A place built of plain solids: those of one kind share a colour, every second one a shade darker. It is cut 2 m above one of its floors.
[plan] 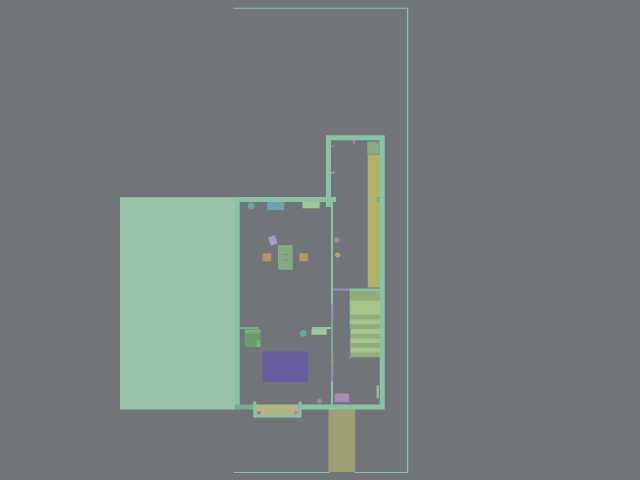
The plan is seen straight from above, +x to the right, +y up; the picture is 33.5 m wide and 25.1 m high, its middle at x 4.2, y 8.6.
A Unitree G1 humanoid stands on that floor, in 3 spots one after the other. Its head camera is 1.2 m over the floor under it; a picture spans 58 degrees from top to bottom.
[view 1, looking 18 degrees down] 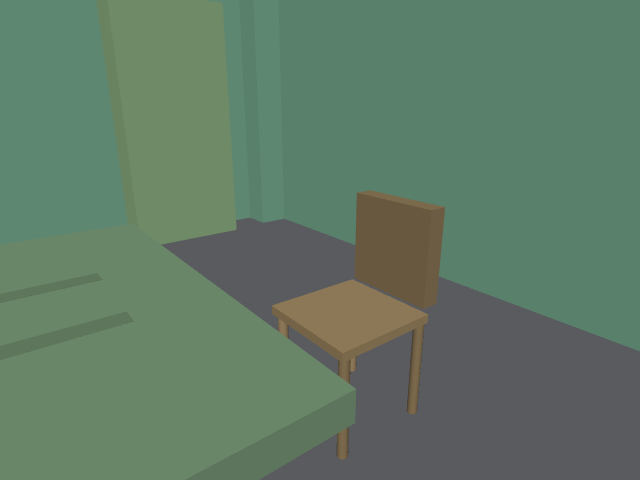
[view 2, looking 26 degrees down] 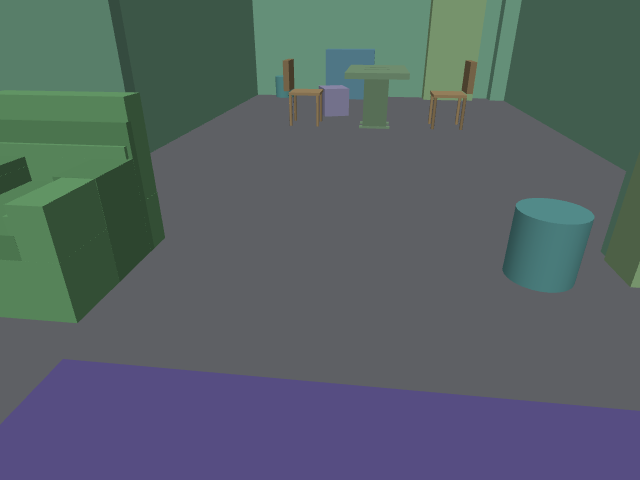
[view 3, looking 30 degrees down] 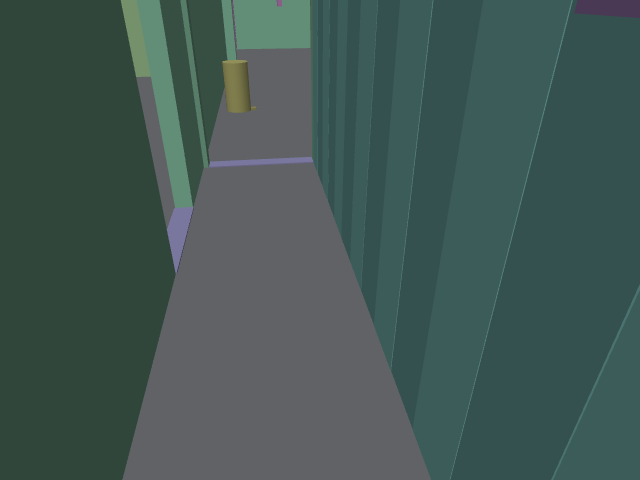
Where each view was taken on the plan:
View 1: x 2.35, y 6.61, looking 52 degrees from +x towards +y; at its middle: ground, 3.88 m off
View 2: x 2.39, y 1.54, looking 97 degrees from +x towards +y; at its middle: ground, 2.76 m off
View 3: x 5.34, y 2.65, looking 82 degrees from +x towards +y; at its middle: ground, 2.40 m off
